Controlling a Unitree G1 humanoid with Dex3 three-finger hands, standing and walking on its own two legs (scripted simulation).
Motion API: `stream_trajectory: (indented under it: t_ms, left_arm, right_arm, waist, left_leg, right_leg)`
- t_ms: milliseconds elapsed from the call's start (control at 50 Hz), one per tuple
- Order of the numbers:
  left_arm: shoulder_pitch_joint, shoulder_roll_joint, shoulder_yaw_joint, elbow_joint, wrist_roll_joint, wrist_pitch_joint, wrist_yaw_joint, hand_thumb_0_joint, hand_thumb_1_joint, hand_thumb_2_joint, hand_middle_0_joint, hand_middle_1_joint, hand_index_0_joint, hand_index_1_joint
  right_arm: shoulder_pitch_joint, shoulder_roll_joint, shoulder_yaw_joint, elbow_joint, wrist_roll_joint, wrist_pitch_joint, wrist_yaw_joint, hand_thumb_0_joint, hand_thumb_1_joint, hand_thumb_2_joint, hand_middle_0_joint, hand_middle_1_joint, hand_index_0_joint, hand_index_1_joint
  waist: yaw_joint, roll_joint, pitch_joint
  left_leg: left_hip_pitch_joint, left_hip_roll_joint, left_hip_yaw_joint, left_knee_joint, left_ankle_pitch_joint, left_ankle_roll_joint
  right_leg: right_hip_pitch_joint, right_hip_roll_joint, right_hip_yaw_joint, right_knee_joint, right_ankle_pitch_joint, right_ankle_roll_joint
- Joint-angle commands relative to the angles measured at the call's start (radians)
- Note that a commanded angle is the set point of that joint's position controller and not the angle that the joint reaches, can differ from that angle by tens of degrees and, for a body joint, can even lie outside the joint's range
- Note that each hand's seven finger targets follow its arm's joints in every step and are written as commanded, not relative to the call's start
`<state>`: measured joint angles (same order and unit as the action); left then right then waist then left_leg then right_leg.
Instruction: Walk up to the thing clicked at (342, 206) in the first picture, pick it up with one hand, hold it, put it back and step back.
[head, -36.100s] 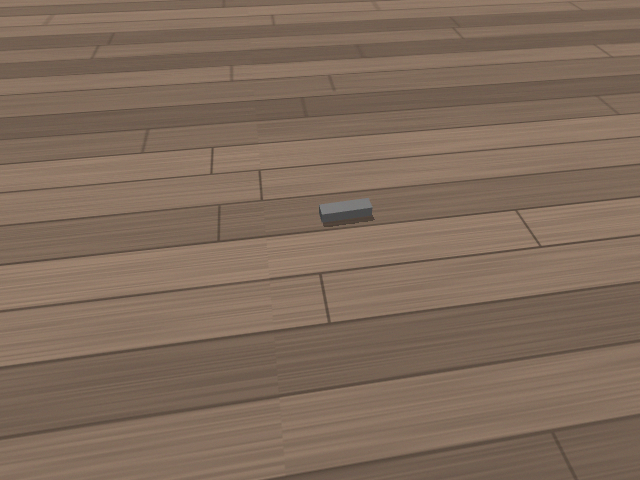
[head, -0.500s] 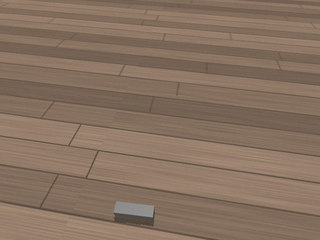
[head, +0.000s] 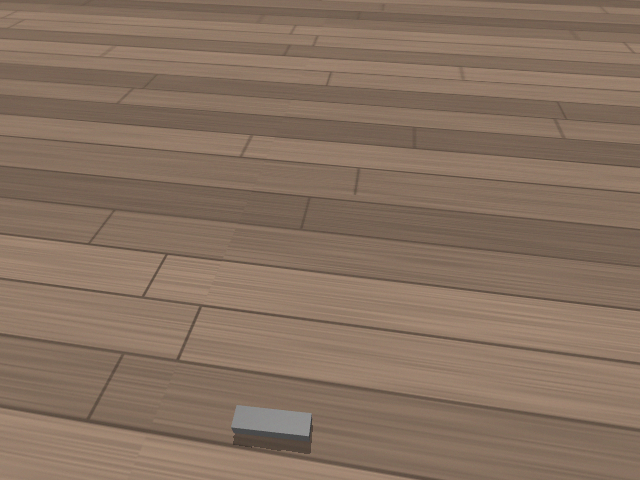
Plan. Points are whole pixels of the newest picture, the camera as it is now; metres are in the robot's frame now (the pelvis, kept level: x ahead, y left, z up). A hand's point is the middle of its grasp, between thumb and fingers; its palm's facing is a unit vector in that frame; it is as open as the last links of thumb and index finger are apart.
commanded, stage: stand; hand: left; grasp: from above
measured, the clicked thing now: (272, 423) +0.45 +0.17 -0.75
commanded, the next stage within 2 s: step back in 1.52 s
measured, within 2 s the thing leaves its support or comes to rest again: neither
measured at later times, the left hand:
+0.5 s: hand out of the picture +0.08 +0.23 -0.16, palm faces +0.00 -0.95 -0.33, open 7.4 cm
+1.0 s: hand out of the picture +0.10 +0.24 -0.15, palm faces +0.00 -0.94 -0.34, open 7.4 cm
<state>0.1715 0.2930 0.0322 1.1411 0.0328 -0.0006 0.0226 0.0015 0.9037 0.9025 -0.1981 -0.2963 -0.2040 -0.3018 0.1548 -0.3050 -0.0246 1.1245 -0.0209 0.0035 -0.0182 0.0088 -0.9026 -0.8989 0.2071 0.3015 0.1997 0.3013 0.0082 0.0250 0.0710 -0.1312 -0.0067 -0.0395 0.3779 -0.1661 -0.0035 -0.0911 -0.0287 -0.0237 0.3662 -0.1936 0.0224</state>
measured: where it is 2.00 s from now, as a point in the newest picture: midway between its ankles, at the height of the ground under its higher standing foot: outside the picture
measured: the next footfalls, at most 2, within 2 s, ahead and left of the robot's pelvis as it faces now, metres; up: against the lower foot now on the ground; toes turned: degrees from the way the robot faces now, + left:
none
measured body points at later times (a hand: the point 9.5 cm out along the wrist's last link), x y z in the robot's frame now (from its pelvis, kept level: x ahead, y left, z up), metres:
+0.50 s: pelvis +0.02 -0.01 +0.00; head +0.02 -0.01 +0.45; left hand +0.08 +0.28 -0.13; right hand +0.08 -0.29 -0.14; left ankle +0.03 +0.12 -0.75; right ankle +0.01 -0.13 -0.75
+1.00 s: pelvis +0.02 -0.01 +0.00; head +0.03 -0.01 +0.45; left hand +0.10 +0.29 -0.13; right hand +0.10 -0.30 -0.14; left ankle +0.03 +0.12 -0.75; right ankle +0.01 -0.13 -0.75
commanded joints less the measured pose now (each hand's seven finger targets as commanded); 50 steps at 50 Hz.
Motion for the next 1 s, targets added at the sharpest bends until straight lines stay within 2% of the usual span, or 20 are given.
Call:
stream_trajectory:
  t_ms: [0, 20, 80, 160, 200, 240, 320, 360, 440, 540, 560, 620, 660, 700, 760, 880, 980]
  left_arm:
    - [-0.037, 0.201, 0.036, -0.045, -0.007, -0.016, 0.011, 0.000, 0.900, 0.900, -0.200, -0.300, -0.200, -0.301]
    - [-0.030, 0.196, 0.035, -0.042, -0.007, -0.016, 0.011, 0.000, 0.900, 0.900, -0.200, -0.300, -0.200, -0.301]
    - [-0.043, 0.204, 0.037, -0.039, -0.010, -0.018, 0.009, 0.000, 0.900, 0.900, -0.200, -0.300, -0.200, -0.301]
    - [-0.054, 0.202, 0.036, -0.039, -0.012, -0.022, 0.009, 0.000, 0.900, 0.900, -0.200, -0.300, -0.200, -0.301]
    - [-0.058, 0.209, 0.038, -0.036, -0.013, -0.021, 0.009, 0.000, 0.900, 0.900, -0.200, -0.300, -0.200, -0.301]
    - [-0.060, 0.205, 0.037, -0.037, -0.014, -0.020, 0.006, 0.000, 0.900, 0.900, -0.200, -0.300, -0.200, -0.301]
    - [-0.073, 0.211, 0.041, -0.041, -0.016, -0.024, 0.006, 0.000, 0.900, 0.900, -0.200, -0.300, -0.200, -0.301]
    - [-0.066, 0.208, 0.040, -0.038, -0.016, -0.023, 0.006, 0.000, 0.900, 0.900, -0.200, -0.300, -0.200, -0.301]
    - [-0.077, 0.206, 0.041, -0.037, -0.016, -0.017, 0.003, 0.000, 0.900, 0.900, -0.200, -0.300, -0.200, -0.301]
    - [-0.080, 0.210, 0.040, -0.038, -0.015, -0.020, 0.002, 0.000, 0.900, 0.900, -0.200, -0.300, -0.200, -0.301]
    - [-0.091, 0.215, 0.042, -0.040, -0.015, -0.021, 0.002, 0.000, 0.900, 0.900, -0.200, -0.300, -0.200, -0.301]
    - [-0.101, 0.221, 0.042, -0.046, -0.015, -0.021, 0.002, 0.000, 0.900, 0.900, -0.200, -0.300, -0.200, -0.301]
    - [-0.093, 0.218, 0.039, -0.043, -0.016, -0.021, 0.000, 0.000, 0.900, 0.900, -0.200, -0.300, -0.200, -0.301]
    - [-0.093, 0.219, 0.039, -0.046, -0.017, -0.023, 0.001, 0.000, 0.900, 0.900, -0.200, -0.300, -0.200, -0.301]
    - [-0.094, 0.220, 0.039, -0.049, -0.018, -0.024, 0.000, 0.000, 0.900, 0.900, -0.200, -0.300, -0.200, -0.301]
    - [-0.103, 0.229, 0.037, -0.052, -0.020, -0.023, -0.001, 0.000, 0.900, 0.900, -0.200, -0.300, -0.200, -0.301]
    - [-0.105, 0.232, 0.036, -0.054, -0.019, -0.022, -0.004, 0.000, 0.900, 0.900, -0.200, -0.300, -0.200, -0.301]
  right_arm:
    - [-0.034, -0.186, -0.030, -0.057, -0.001, -0.023, -0.007, 0.000, -0.900, -0.900, 0.200, 0.300, 0.200, 0.300]
    - [-0.047, -0.191, -0.031, -0.060, -0.002, -0.022, -0.006, 0.000, -0.900, -0.900, 0.200, 0.300, 0.200, 0.300]
    - [-0.037, -0.189, -0.028, -0.052, 0.000, -0.023, -0.006, 0.000, -0.900, -0.900, 0.200, 0.300, 0.200, 0.300]
    - [-0.040, -0.190, -0.024, -0.049, 0.001, -0.027, -0.006, 0.000, -0.900, -0.900, 0.200, 0.300, 0.200, 0.300]
    - [-0.042, -0.191, -0.023, -0.046, 0.001, -0.025, -0.007, 0.000, -0.900, -0.900, 0.200, 0.300, 0.200, 0.300]
    - [-0.043, -0.192, -0.020, -0.046, 0.002, -0.026, -0.006, 0.000, -0.900, -0.900, 0.200, 0.300, 0.200, 0.300]
    - [-0.041, -0.196, -0.019, -0.045, 0.004, -0.029, -0.008, 0.000, -0.900, -0.900, 0.200, 0.300, 0.200, 0.300]
    - [-0.055, -0.202, -0.018, -0.047, 0.003, -0.031, -0.009, 0.000, -0.900, -0.900, 0.200, 0.300, 0.200, 0.300]
    - [-0.053, -0.200, -0.016, -0.042, 0.003, -0.029, -0.011, 0.000, -0.900, -0.900, 0.200, 0.300, 0.200, 0.300]
    - [-0.067, -0.208, -0.017, -0.044, 0.005, -0.033, -0.010, 0.000, -0.900, -0.900, 0.200, 0.300, 0.200, 0.300]
    - [-0.063, -0.212, -0.017, -0.043, 0.005, -0.031, -0.010, 0.000, -0.900, -0.900, 0.200, 0.300, 0.200, 0.300]
    - [-0.076, -0.217, -0.019, -0.047, 0.004, -0.031, -0.009, 0.000, -0.900, -0.900, 0.200, 0.300, 0.200, 0.300]
    - [-0.075, -0.214, -0.016, -0.043, 0.005, -0.031, -0.008, 0.000, -0.900, -0.900, 0.200, 0.300, 0.200, 0.300]
    - [-0.085, -0.219, -0.020, -0.048, 0.005, -0.033, -0.008, 0.000, -0.900, -0.900, 0.200, 0.300, 0.200, 0.300]
    - [-0.082, -0.220, -0.019, -0.046, 0.006, -0.035, -0.007, 0.000, -0.900, -0.900, 0.200, 0.300, 0.200, 0.300]
    - [-0.084, -0.218, -0.016, -0.045, 0.006, -0.034, -0.005, 0.000, -0.900, -0.900, 0.200, 0.300, 0.200, 0.300]
    - [-0.082, -0.226, -0.015, -0.044, 0.005, -0.032, -0.004, 0.000, -0.900, -0.900, 0.200, 0.300, 0.200, 0.300]
  waist:
    - [-0.001, -0.023, -0.001]
    - [0.005, -0.017, -0.019]
    - [0.000, -0.026, -0.019]
    - [-0.002, -0.035, -0.047]
    - [-0.002, -0.030, -0.041]
    - [0.000, -0.024, -0.036]
    - [-0.005, -0.028, -0.074]
    - [0.001, -0.015, -0.079]
    - [0.000, -0.018, -0.055]
    - [0.001, -0.027, -0.075]
    - [-0.005, -0.024, -0.062]
    - [-0.006, -0.022, -0.079]
    - [-0.002, -0.016, -0.070]
    - [-0.001, -0.019, -0.097]
    - [-0.002, -0.019, -0.108]
    - [-0.004, -0.031, -0.090]
    - [-0.007, -0.013, -0.062]
  left_leg:
    - [-0.040, 0.097, -0.108, -0.100, -0.060, 0.028]
    - [-0.024, 0.101, -0.104, -0.087, -0.045, 0.034]
    - [-0.025, 0.100, -0.100, -0.090, -0.020, 0.029]
    - [0.005, 0.107, -0.091, -0.075, 0.064, 0.031]
    - [0.001, 0.106, -0.089, -0.079, 0.038, 0.032]
    - [-0.001, 0.107, -0.089, -0.087, 0.053, 0.029]
    - [0.023, 0.115, -0.081, -0.071, 0.143, 0.030]
    - [0.034, 0.116, -0.079, -0.072, 0.158, 0.030]
    - [0.013, 0.117, -0.080, -0.090, 0.103, 0.028]
    - [0.043, 0.122, -0.080, -0.081, 0.169, 0.026]
    - [0.027, 0.118, -0.078, -0.085, 0.138, 0.026]
    - [0.040, 0.125, -0.076, -0.078, 0.153, 0.026]
    - [0.025, 0.123, -0.079, -0.087, 0.126, 0.027]
    - [0.053, 0.127, -0.076, -0.073, 0.189, 0.028]
    - [0.058, 0.129, -0.074, -0.071, 0.228, 0.028]
    - [0.053, 0.128, -0.074, -0.084, 0.217, 0.024]
    - [0.018, 0.124, -0.075, -0.100, 0.120, 0.023]
  right_leg:
    - [-0.039, -0.082, 0.091, -0.092, -0.044, -0.028]
    - [-0.034, -0.086, 0.091, -0.096, -0.030, -0.030]
    - [-0.025, -0.088, 0.097, -0.100, -0.018, -0.031]
    - [-0.009, -0.094, 0.098, -0.099, 0.047, -0.032]
    - [-0.008, -0.092, 0.098, -0.105, 0.038, -0.031]
    - [-0.003, -0.092, 0.098, -0.102, 0.045, -0.032]
    - [0.027, -0.097, 0.098, -0.096, 0.141, -0.032]
    - [0.025, -0.094, 0.091, -0.091, 0.150, -0.029]
    - [0.014, -0.090, 0.092, -0.098, 0.096, -0.032]
    - [0.015, -0.091, 0.086, -0.093, 0.136, -0.029]
    - [0.013, -0.090, 0.092, -0.102, 0.117, -0.026]
    - [0.015, -0.095, 0.092, -0.097, 0.132, -0.032]
    - [0.021, -0.093, 0.092, -0.102, 0.111, -0.030]
    - [0.028, -0.096, 0.088, -0.092, 0.165, -0.033]
    - [0.039, -0.096, 0.084, -0.081, 0.204, -0.032]
    - [0.031, -0.094, 0.082, -0.085, 0.183, -0.031]
    - [0.018, -0.095, 0.092, -0.102, 0.109, -0.035]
